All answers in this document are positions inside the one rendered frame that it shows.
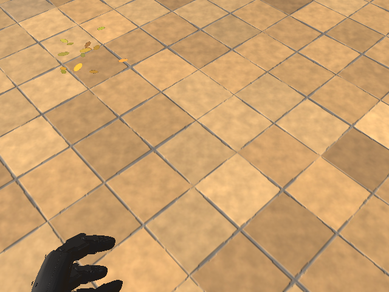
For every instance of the left robot hand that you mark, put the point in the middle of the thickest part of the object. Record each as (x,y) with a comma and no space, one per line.
(58,273)

